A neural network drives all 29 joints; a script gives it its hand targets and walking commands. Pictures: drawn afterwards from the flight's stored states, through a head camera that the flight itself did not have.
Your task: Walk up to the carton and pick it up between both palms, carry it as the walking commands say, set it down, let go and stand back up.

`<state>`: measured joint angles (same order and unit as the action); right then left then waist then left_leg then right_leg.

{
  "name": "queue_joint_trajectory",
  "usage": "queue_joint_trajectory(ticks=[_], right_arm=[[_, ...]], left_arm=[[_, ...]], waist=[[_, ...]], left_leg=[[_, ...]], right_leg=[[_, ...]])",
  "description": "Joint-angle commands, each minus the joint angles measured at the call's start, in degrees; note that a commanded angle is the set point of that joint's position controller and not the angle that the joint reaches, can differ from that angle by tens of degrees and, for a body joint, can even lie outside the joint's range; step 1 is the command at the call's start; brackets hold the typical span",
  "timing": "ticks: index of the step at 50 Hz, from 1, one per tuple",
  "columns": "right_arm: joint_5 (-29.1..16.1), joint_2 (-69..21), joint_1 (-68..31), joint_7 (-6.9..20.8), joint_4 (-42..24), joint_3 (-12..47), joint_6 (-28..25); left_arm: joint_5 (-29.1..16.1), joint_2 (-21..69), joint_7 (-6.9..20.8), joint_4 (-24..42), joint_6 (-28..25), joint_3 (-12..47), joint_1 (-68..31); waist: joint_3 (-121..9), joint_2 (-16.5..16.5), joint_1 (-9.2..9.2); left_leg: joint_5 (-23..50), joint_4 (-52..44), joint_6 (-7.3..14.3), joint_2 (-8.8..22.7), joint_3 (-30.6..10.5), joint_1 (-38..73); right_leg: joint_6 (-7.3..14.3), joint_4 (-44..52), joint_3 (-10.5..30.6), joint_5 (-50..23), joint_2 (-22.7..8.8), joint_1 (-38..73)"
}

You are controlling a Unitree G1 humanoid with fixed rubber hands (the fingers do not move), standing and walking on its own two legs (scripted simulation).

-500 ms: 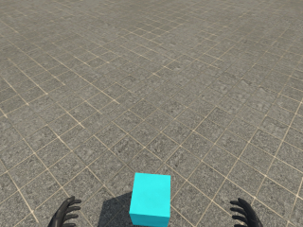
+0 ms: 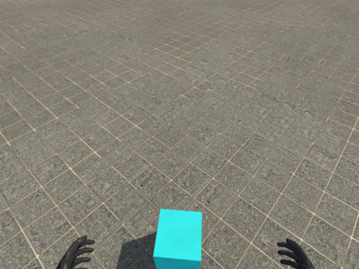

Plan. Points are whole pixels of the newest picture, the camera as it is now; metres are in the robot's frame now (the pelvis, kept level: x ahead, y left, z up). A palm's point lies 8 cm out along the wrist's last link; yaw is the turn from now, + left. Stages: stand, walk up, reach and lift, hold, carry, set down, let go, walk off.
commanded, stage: stand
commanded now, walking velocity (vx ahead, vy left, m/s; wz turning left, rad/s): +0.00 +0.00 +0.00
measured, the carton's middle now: (179, 242) +0.42 +0.03 -0.64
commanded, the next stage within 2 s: none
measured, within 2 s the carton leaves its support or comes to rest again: neither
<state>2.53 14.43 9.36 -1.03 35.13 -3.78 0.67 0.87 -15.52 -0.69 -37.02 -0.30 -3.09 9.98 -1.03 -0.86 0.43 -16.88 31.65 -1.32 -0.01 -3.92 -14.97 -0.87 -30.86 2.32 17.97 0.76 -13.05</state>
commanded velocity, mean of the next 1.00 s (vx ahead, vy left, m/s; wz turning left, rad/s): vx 0.00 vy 0.00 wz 0.00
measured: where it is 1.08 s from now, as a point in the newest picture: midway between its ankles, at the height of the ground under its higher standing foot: outside the picture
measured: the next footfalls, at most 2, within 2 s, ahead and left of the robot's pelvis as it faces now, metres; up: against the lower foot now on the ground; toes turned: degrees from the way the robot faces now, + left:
none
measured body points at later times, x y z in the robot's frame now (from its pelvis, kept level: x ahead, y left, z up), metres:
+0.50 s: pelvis -0.01 +0.00 +0.00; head -0.02 +0.00 +0.45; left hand +0.15 +0.27 -0.08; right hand +0.17 -0.26 -0.08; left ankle +0.00 +0.13 -0.73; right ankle -0.02 -0.13 -0.73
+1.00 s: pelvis -0.02 +0.00 +0.00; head -0.03 +0.00 +0.45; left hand +0.14 +0.28 -0.08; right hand +0.15 -0.27 -0.08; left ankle +0.00 +0.13 -0.73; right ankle -0.02 -0.13 -0.73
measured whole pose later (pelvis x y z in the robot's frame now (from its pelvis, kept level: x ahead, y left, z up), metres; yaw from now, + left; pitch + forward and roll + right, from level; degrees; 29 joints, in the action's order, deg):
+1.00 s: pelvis -0.02 +0.00 +0.00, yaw +0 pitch -1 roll +0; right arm 1.8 15.6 9.4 -1.0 38.3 -3.8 -0.4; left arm 0.9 -16.7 -0.3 -41.4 -1.5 -3.1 10.0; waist -1.0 -0.9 0.4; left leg -15.4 31.6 -1.2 0.0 -3.9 -15.0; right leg -0.9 -30.9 2.3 16.5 0.8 -13.1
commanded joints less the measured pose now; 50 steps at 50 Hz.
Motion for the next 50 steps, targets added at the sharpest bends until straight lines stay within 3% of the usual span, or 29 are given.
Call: queue_joint_trajectory(ticks=[1, 15, 42, 50], right_arm=[[0.07, 12.01, -0.45, -0.11, 0.02, -2.83, -2.35], [-0.28, 12.53, -0.31, -0.04, 0.74, -2.87, -2.71], [-0.73, 13.37, -0.80, 0.20, 2.72, -2.71, -3.15], [-0.88, 13.37, -1.05, 0.36, 3.58, -2.56, -3.22]], left_arm=[[2.17, -11.77, -0.08, 1.09, -1.32, -3.30, -1.33], [1.87, -12.24, 0.08, 0.04, -1.69, -3.15, -1.17], [1.44, -12.67, 0.61, -2.75, -2.16, -2.94, -2.04], [1.31, -13.04, 0.67, -3.77, -2.35, -2.91, -2.35]], waist=[[-3.00, -0.80, -0.18], [-3.62, -1.07, -0.29], [-1.15, -1.20, -0.34], [-0.96, -1.58, -0.30]], left_leg=[[8.53, -5.16, 2.61, 3.68, -2.85, 3.89], [11.07, -5.02, 2.85, 4.06, -3.11, 4.42], [6.76, -6.65, 3.19, 4.47, -4.07, 3.55], [7.81, -6.53, 3.24, 4.53, -4.06, 3.68]], right_leg=[[2.66, 5.68, 4.67, -7.80, -4.85, 0.45], [2.95, 4.74, 4.82, -11.36, -5.15, 1.26], [3.46, 6.47, 5.80, -6.40, -5.43, -0.75], [3.59, 6.53, 5.90, -7.83, -5.62, -0.61]])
